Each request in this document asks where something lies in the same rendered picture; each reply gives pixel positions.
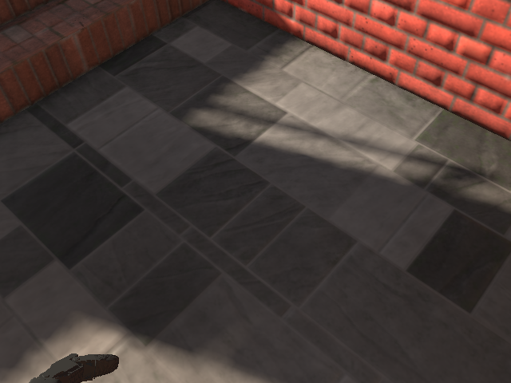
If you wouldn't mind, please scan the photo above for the robot left hand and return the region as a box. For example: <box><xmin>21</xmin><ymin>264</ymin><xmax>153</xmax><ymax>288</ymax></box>
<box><xmin>29</xmin><ymin>353</ymin><xmax>119</xmax><ymax>383</ymax></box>

